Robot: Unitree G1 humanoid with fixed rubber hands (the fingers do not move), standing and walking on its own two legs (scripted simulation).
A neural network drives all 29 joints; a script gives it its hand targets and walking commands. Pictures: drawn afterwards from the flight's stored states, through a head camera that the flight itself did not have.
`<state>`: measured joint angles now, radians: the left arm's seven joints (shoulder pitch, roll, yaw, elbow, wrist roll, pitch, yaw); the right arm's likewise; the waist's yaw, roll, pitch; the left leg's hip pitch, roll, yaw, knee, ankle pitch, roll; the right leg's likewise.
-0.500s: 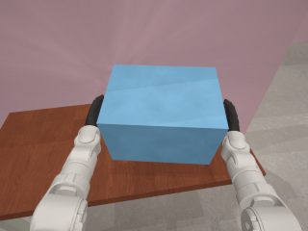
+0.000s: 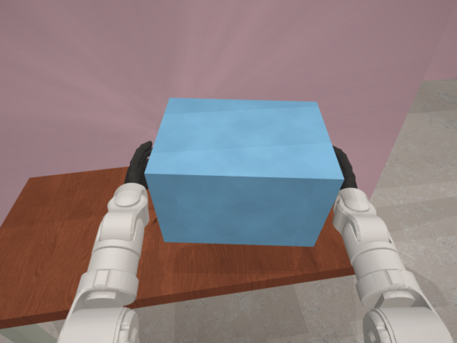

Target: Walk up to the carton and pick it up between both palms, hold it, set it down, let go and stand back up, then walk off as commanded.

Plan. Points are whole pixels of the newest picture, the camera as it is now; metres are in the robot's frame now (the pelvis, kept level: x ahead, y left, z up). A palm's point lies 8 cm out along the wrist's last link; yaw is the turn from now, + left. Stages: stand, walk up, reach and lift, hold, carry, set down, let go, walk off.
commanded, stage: reach and lift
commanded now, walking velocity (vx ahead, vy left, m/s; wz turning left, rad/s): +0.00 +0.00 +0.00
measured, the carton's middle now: (240, 171) +0.40 -0.05 +0.13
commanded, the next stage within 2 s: hold in 0.78 s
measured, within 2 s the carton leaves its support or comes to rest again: neither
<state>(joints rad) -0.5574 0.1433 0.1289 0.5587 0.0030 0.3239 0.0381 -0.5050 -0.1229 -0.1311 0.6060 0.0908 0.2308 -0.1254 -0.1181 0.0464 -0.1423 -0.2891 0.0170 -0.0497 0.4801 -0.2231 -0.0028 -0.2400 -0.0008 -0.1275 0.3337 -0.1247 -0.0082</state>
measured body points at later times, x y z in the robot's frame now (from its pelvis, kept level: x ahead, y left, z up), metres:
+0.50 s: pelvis -0.01 +0.00 +0.00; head -0.04 +0.00 +0.45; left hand +0.39 +0.15 +0.14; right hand +0.35 -0.22 +0.11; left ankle +0.02 +0.11 -0.74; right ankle +0.03 -0.12 -0.74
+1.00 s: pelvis -0.01 +0.00 +0.00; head -0.03 +0.00 +0.45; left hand +0.39 +0.16 +0.16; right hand +0.36 -0.22 +0.13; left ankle +0.02 +0.11 -0.74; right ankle +0.03 -0.12 -0.74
